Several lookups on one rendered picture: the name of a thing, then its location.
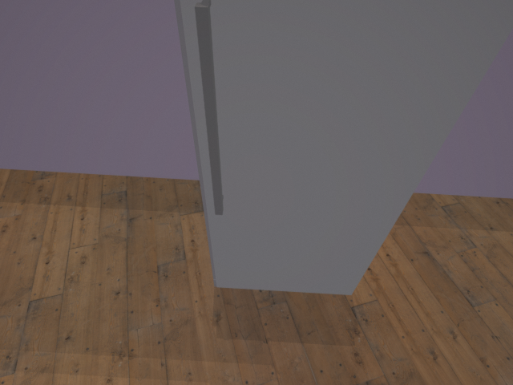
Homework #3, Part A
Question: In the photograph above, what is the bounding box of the handle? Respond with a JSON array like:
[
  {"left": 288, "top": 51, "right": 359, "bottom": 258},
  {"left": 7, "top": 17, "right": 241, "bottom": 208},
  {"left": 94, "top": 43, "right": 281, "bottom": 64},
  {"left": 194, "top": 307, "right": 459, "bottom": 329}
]
[{"left": 195, "top": 0, "right": 224, "bottom": 215}]

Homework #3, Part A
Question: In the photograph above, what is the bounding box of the fridge door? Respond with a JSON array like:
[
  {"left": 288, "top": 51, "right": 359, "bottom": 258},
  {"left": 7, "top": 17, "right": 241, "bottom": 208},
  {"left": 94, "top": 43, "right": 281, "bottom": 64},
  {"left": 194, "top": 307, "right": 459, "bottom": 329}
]
[{"left": 180, "top": 0, "right": 513, "bottom": 295}]

